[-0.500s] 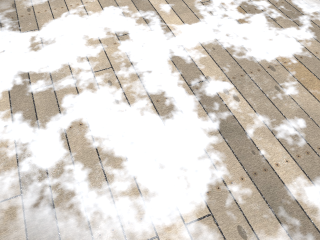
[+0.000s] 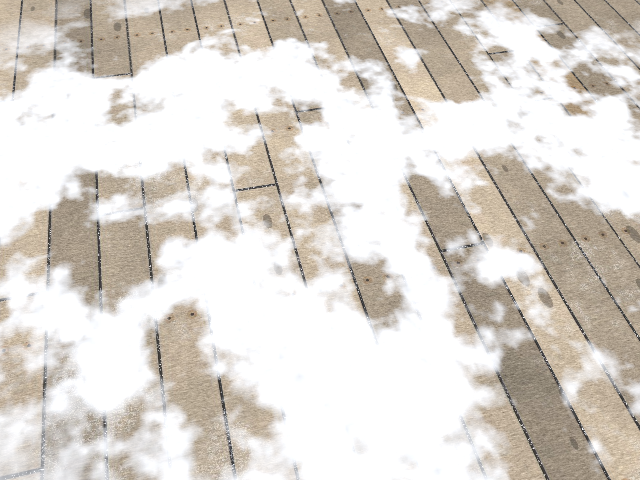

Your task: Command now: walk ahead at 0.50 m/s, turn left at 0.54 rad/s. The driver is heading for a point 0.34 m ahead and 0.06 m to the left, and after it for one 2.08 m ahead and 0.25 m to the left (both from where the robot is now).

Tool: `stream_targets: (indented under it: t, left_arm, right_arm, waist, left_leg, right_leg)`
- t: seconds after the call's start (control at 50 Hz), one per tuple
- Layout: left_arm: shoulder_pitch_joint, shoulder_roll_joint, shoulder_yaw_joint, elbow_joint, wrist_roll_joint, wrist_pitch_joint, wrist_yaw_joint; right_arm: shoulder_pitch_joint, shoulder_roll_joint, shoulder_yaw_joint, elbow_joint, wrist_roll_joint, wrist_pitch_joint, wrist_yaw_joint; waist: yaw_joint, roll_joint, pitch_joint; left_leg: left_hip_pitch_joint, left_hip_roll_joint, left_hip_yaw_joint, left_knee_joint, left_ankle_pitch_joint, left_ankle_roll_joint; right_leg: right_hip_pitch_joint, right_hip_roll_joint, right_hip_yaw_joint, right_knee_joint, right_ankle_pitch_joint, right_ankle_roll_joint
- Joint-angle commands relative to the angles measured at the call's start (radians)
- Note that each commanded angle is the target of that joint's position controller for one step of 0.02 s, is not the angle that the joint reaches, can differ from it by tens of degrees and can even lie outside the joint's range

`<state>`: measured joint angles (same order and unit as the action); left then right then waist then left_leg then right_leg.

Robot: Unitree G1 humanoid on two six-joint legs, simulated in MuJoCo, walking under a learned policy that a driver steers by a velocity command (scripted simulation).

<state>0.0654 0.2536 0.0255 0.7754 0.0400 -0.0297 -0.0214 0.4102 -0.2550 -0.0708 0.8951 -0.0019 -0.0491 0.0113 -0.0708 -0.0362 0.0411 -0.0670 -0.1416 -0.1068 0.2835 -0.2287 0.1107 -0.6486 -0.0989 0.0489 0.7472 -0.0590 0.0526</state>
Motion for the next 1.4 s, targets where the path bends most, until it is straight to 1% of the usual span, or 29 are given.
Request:
stream_targets:
  t: [0.02, 0.08, 0.14, 0.16, 0.18, 0.2, 0.22, 0.24, 0.26, 0.38, 0.48, 0.58, 0.62, 0.66, 0.68, 0.7, 0.72, 0.76, 0.8, 0.94, 1.06, 1.12, 1.14, 1.16, 1.18, 1.2, 1.26, 1.32, 1.4]
  left_arm:
    - [-0.143, 0.068, 0.008, -0.108, -0.008, -0.019, -0.003]
    - [-0.143, 0.091, 0.010, -0.129, -0.014, -0.032, -0.002]
    - [0.111, 0.150, 0.034, -0.064, -0.014, -0.054, 0.020]
    - [0.260, 0.215, 0.052, -0.049, 0.006, -0.066, 0.037]
    - [0.319, 0.310, 0.074, -0.058, 0.030, -0.056, 0.047]
    - [0.275, 0.271, 0.075, -0.055, 0.011, -0.038, 0.043]
    - [0.207, 0.173, 0.053, -0.073, 0.005, -0.034, 0.038]
    - [0.163, 0.117, 0.038, -0.069, 0.000, -0.036, 0.034]
    - [0.157, 0.099, 0.032, -0.061, 0.000, -0.040, 0.034]
    - [0.232, 0.118, 0.042, -0.006, -0.023, -0.080, 0.021]
    - [0.282, 0.108, 0.040, 0.037, -0.020, -0.079, 0.013]
    - [0.367, 0.153, 0.046, 0.094, -0.022, -0.060, 0.017]
    - [0.379, 0.175, 0.048, 0.115, -0.023, -0.046, 0.021]
    - [0.380, 0.156, 0.036, 0.115, -0.030, -0.035, 0.025]
    - [0.401, 0.070, 0.011, 0.055, -0.052, -0.040, 0.014]
    - [0.407, 0.096, 0.025, 0.041, -0.042, -0.038, 0.011]
    - [0.309, 0.148, 0.043, 0.031, -0.029, -0.031, 0.016]
    - [0.283, 0.095, 0.030, 0.035, -0.035, -0.039, 0.008]
    - [0.342, 0.074, 0.028, 0.067, -0.007, -0.011, 0.002]
    - [0.131, 0.049, 0.026, 0.012, -0.003, 0.003, -0.015]
    - [0.060, 0.029, 0.011, 0.006, -0.015, -0.012, 0.003]
    - [0.187, 0.066, 0.025, 0.057, -0.004, -0.028, 0.019]
    - [0.281, 0.078, 0.030, 0.094, 0.004, -0.045, 0.026]
    - [0.387, 0.148, 0.043, 0.116, 0.017, -0.059, 0.034]
    - [0.396, 0.208, 0.057, 0.122, -0.001, -0.048, 0.031]
    - [0.365, 0.161, 0.047, 0.108, -0.046, -0.037, 0.023]
    - [0.165, 0.040, 0.005, 0.090, -0.039, -0.024, 0.037]
    - [0.144, 0.042, -0.002, 0.116, -0.023, -0.021, 0.044]
    - [0.170, 0.080, 0.007, 0.149, -0.019, -0.007, 0.041]
  right_arm:
    - [0.066, -0.163, -0.037, -0.044, -0.008, -0.007, -0.010]
    - [0.053, -0.180, -0.041, -0.059, -0.017, -0.004, -0.021]
    - [-0.031, -0.204, -0.046, -0.086, -0.012, -0.012, -0.015]
    - [-0.032, -0.157, -0.033, -0.106, 0.001, -0.021, -0.005]
    - [0.070, -0.047, -0.009, -0.141, 0.036, -0.022, -0.007]
    - [0.082, -0.124, -0.014, -0.131, 0.003, -0.009, -0.015]
    - [0.021, -0.151, -0.021, -0.117, -0.013, 0.002, -0.013]
    - [-0.036, -0.137, -0.018, -0.124, -0.017, 0.005, -0.001]
    - [-0.056, -0.122, -0.017, -0.129, -0.023, 0.011, 0.008]
    - [-0.158, -0.086, -0.004, -0.184, -0.035, 0.050, 0.049]
    - [-0.324, -0.046, 0.022, -0.234, -0.032, 0.037, 0.062]
    - [-0.425, -0.055, 0.033, -0.264, -0.043, 0.030, 0.058]
    - [-0.369, -0.071, 0.027, -0.246, -0.052, 0.021, 0.046]
    - [-0.091, -0.117, 0.003, -0.148, -0.069, 0.001, 0.027]
    - [0.044, -0.221, -0.024, -0.133, -0.086, -0.003, 0.009]
    - [0.063, -0.275, -0.040, -0.125, -0.040, 0.009, 0.000]
    - [-0.001, -0.247, -0.035, -0.124, -0.017, 0.011, -0.006]
    - [-0.103, -0.137, -0.004, -0.114, -0.018, -0.001, -0.007]
    - [-0.145, -0.091, 0.012, -0.107, -0.013, -0.016, -0.002]
    - [-0.058, -0.102, 0.008, -0.033, -0.004, -0.039, -0.001]
    - [0.001, -0.107, 0.018, 0.031, -0.009, -0.033, -0.012]
    - [-0.037, -0.124, 0.014, 0.045, -0.009, -0.026, -0.027]
    - [-0.043, -0.125, 0.015, 0.050, -0.001, -0.024, -0.028]
    - [-0.012, -0.098, 0.025, 0.029, 0.007, -0.029, -0.033]
    - [0.183, 0.009, 0.046, 0.065, 0.046, -0.016, -0.031]
    - [0.140, -0.074, 0.027, 0.094, 0.016, 0.007, -0.040]
    - [-0.033, -0.056, 0.024, 0.071, -0.024, 0.033, -0.031]
    - [0.014, -0.005, 0.038, 0.113, -0.025, 0.064, -0.029]
    - [-0.048, -0.012, 0.042, 0.130, -0.017, 0.085, -0.044]
  waist:
    - [-0.022, 0.099, 0.003]
    - [-0.005, 0.115, -0.002]
    - [0.126, 0.086, -0.101]
    - [0.187, -0.006, -0.227]
    - [0.150, -0.222, -0.364]
    - [0.117, -0.198, -0.342]
    - [0.105, -0.046, -0.183]
    - [0.098, 0.010, -0.095]
    - [0.086, -0.026, -0.058]
    - [0.067, -0.067, -0.023]
    - [0.097, -0.057, 0.012]
    - [0.117, -0.061, 0.039]
    - [0.082, -0.068, -0.004]
    - [-0.038, -0.014, -0.173]
    - [-0.073, 0.169, -0.329]
    - [-0.052, 0.262, -0.404]
    - [-0.041, 0.133, -0.270]
    - [0.036, 0.080, -0.087]
    - [0.093, 0.119, -0.040]
    - [0.074, 0.086, 0.050]
    - [0.048, 0.122, 0.005]
    - [0.108, 0.114, -0.033]
    - [0.151, 0.069, -0.076]
    - [0.165, -0.018, -0.189]
    - [0.096, -0.232, -0.363]
    - [0.111, -0.096, -0.376]
    - [0.056, -0.028, -0.090]
    - [0.018, -0.063, -0.100]
    - [0.048, -0.084, -0.104]
  left_leg:
    - [0.024, 0.253, -0.213, -0.027, 0.358, 0.118]
    - [0.050, 0.271, -0.255, 0.038, 0.439, 0.091]
    - [-0.051, 0.208, -0.234, 0.277, 0.569, 0.028]
    - [-0.156, 0.140, -0.167, 0.523, 0.419, 0.000]
    - [-0.462, -0.007, -0.037, 0.817, -0.206, -0.039]
    - [-0.580, 0.046, -0.009, 0.944, -0.311, -0.030]
    - [-0.598, 0.106, -0.012, 0.973, -0.215, -0.029]
    - [-0.577, 0.139, 0.002, 0.934, -0.141, -0.037]
    - [-0.551, 0.166, 0.011, 0.896, -0.112, -0.044]
    - [-0.606, 0.210, 0.046, 0.833, 0.003, -0.078]
    - [-0.564, 0.191, 0.098, 0.535, 0.174, -0.081]
    - [-0.463, 0.159, 0.176, 0.330, 0.095, -0.028]
    - [-0.354, 0.110, 0.205, 0.274, 0.012, 0.008]
    - [0.042, 0.105, 0.170, 0.194, 0.054, 0.058]
    - [0.377, 0.398, -0.206, 0.173, -0.056, 0.148]
    - [0.431, 0.570, -0.574, 0.037, 0.071, 0.228]
    - [0.348, 0.514, -0.419, 0.049, 0.157, 0.203]
    - [0.101, 0.417, -0.199, -0.007, 0.264, 0.134]
    - [-0.057, 0.361, -0.100, -0.065, 0.318, 0.100]
    - [-0.054, 0.321, 0.009, -0.166, 0.369, 0.120]
    - [0.018, 0.301, 0.099, -0.021, 0.754, 0.051]
    - [0.073, 0.302, 0.077, 0.150, 0.836, 0.016]
    - [0.056, 0.257, 0.101, 0.291, 0.758, -0.010]
    - [-0.078, 0.203, 0.125, 0.497, 0.429, -0.041]
    - [-0.271, 0.050, 0.136, 0.801, -0.346, -0.068]
    - [-0.279, 0.057, 0.027, 0.872, -0.397, -0.069]
    - [-0.292, 0.143, 0.024, 0.768, -0.265, -0.085]
    - [-0.154, 0.138, 0.075, 0.593, -0.224, -0.109]
    - [-0.117, 0.141, 0.105, 0.407, -0.163, -0.110]
  right_leg:
    - [-0.008, 0.053, -0.038, -0.079, 0.034, 0.000]
    - [0.082, 0.079, -0.024, -0.168, -0.020, -0.024]
    - [0.476, 0.120, -0.036, -0.299, -0.084, -0.078]
    - [0.702, -0.042, 0.119, -0.336, -0.216, -0.127]
    - [0.985, -0.333, 0.538, -0.401, -0.338, -0.227]
    - [0.911, -0.363, 0.733, -0.470, -0.460, -0.270]
    - [0.768, -0.313, 0.577, -0.485, -0.484, -0.248]
    - [0.656, -0.254, 0.417, -0.502, -0.358, -0.224]
    - [0.592, -0.208, 0.296, -0.521, -0.230, -0.198]
    - [0.552, -0.185, 0.035, -0.583, 0.102, -0.215]
    - [0.546, -0.120, -0.128, -0.600, 0.164, -0.191]
    - [0.635, -0.169, -0.154, -0.562, 0.282, -0.185]
    - [0.692, -0.174, -0.178, -0.426, 0.561, -0.176]
    - [0.562, -0.120, -0.234, -0.072, 0.531, -0.143]
    - [0.235, -0.033, -0.258, 0.279, 0.109, -0.100]
    - [0.045, 0.110, -0.153, 0.525, -0.480, -0.083]
    - [-0.042, 0.054, -0.042, 0.569, -0.417, -0.097]
    - [0.003, -0.006, -0.033, 0.437, -0.304, -0.105]
    - [0.125, -0.020, -0.038, 0.365, -0.269, -0.091]
    - [0.006, -0.033, -0.072, 0.124, -0.051, -0.044]
    - [0.184, 0.064, -0.123, -0.118, 0.054, -0.085]
    - [0.328, 0.111, -0.115, -0.236, 0.012, -0.130]
    - [0.459, 0.102, -0.112, -0.343, 0.176, -0.144]
    - [0.685, -0.079, 0.038, -0.278, 0.621, -0.175]
    - [0.915, -0.343, 0.321, -0.234, 1.021, -0.380]
    - [0.822, -0.314, 0.341, -0.288, 0.913, -0.393]
    - [0.497, -0.185, 0.155, -0.448, 0.491, -0.296]
    - [0.393, -0.114, 0.052, -0.472, 0.386, -0.258]
    - [0.367, -0.107, 0.084, -0.516, -0.015, -0.249]
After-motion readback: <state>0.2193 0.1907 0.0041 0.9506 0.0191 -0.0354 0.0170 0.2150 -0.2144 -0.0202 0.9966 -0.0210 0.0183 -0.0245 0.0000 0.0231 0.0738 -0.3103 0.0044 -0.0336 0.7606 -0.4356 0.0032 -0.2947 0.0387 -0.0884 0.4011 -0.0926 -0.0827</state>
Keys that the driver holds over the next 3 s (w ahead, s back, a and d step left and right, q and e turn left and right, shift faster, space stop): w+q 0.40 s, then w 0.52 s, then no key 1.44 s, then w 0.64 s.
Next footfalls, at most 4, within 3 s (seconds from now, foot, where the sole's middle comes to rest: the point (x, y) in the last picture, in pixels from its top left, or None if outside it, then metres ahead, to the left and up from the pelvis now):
0.16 right None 0.27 -0.13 -0.78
0.66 left None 0.46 0.15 -0.78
1.14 right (265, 348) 0.77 0.08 -0.78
1.50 left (189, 408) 0.63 0.24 -0.78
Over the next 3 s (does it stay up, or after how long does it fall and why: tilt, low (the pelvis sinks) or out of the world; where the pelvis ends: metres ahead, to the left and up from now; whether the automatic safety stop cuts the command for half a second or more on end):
stays up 0.89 0.18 0.00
